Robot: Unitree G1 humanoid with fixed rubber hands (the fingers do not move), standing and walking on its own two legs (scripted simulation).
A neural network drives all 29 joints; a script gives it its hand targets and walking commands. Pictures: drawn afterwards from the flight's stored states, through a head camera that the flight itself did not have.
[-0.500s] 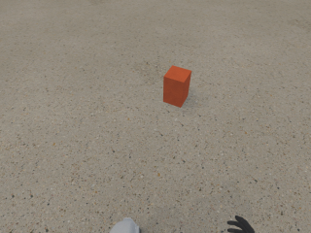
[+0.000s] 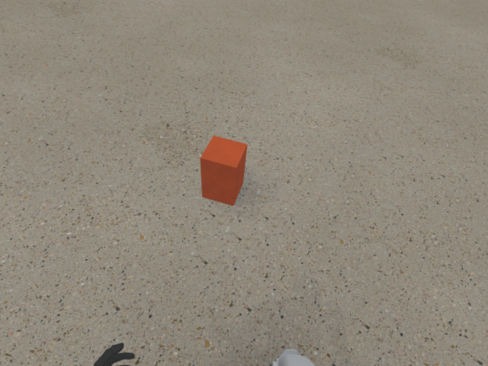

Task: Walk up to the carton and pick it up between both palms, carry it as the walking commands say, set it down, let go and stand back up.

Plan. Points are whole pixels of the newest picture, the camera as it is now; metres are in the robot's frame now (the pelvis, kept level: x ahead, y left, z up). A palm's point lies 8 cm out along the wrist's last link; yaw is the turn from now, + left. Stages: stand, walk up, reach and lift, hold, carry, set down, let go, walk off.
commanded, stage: walk up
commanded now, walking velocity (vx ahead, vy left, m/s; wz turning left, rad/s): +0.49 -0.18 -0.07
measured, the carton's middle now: (223, 171) +1.12 -0.01 -0.64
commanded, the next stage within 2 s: none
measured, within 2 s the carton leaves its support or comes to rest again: neither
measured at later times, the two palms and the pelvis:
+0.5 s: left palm out of the picture +0.16 +0.19 -0.12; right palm (347, 245) +0.40 -0.27 -0.13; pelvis +0.26 -0.05 +0.00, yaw +0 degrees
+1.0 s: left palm (156, 174) +0.63 +0.19 -0.13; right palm (352, 251) +0.38 -0.27 -0.11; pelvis +0.49 -0.04 +0.00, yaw +0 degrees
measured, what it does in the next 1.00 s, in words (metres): walks ahead: right foot, then left foot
